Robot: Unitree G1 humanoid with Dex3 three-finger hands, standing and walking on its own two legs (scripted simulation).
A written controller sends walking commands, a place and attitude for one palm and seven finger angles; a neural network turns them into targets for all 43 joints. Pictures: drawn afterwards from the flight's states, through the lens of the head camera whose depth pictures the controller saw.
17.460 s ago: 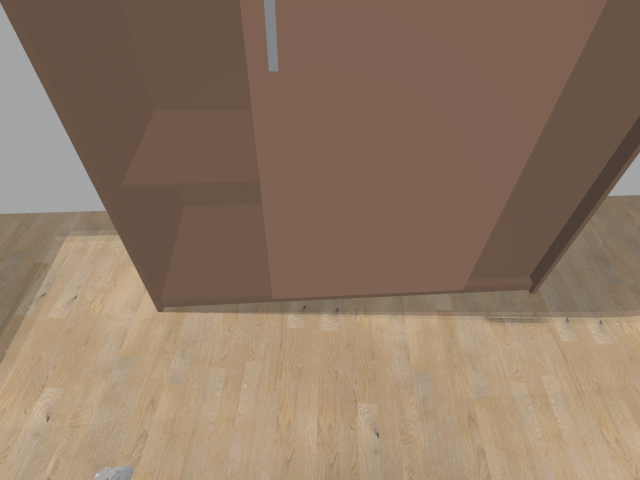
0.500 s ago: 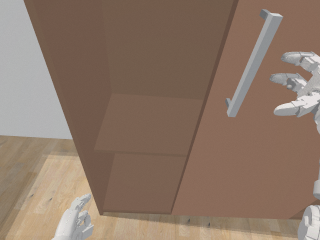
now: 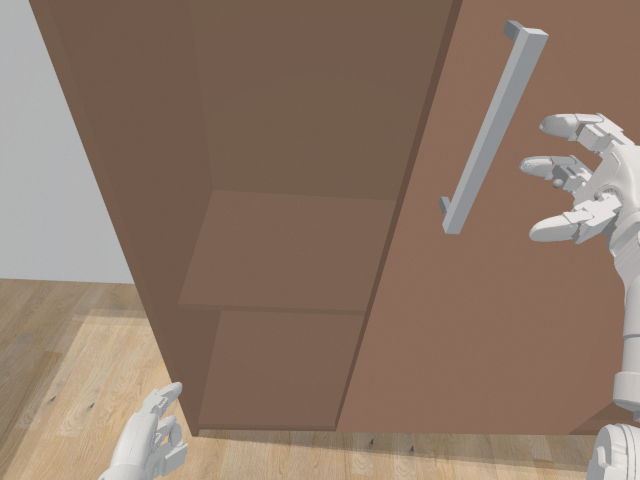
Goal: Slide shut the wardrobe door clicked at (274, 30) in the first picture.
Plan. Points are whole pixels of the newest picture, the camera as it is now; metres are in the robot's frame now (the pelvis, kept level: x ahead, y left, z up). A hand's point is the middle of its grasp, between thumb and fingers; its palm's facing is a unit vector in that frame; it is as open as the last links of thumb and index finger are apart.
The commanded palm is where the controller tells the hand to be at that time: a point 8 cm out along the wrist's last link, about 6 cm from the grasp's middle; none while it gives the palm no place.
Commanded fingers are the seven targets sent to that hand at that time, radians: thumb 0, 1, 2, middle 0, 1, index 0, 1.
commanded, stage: move the hooked fingers beside the handle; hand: right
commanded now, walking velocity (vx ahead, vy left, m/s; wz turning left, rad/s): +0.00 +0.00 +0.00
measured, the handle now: (478, 140) +0.43 -0.16 +0.27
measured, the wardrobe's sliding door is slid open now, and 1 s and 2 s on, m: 0.41 0.41 0.41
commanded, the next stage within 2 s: feel for the door with the fingertips in 0.20 s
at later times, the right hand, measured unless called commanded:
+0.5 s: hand (541, 181) +0.36 -0.20 +0.26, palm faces -0.01 +1.00 -0.06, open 14.0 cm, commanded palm +0.34 -0.24 +0.26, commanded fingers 0.00 0.50 -0.30 0.30 1.20 0.30 1.20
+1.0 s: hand (515, 171) +0.37 -0.17 +0.27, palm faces +0.01 +1.00 -0.06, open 14.0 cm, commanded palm +0.35 -0.23 +0.26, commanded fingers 0.00 0.50 -0.30 0.30 1.20 0.30 1.20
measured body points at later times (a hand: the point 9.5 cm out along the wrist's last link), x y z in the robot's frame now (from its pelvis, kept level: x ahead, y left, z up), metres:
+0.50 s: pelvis +0.00 +0.01 +0.00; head -0.03 +0.03 +0.45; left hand +0.18 +0.25 -0.09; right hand +0.36 -0.26 +0.27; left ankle -0.02 +0.11 -0.74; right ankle +0.01 -0.10 -0.74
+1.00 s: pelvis +0.00 +0.01 +0.00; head -0.04 +0.04 +0.45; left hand +0.20 +0.24 -0.08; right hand +0.36 -0.23 +0.27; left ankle -0.02 +0.11 -0.74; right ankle +0.01 -0.10 -0.74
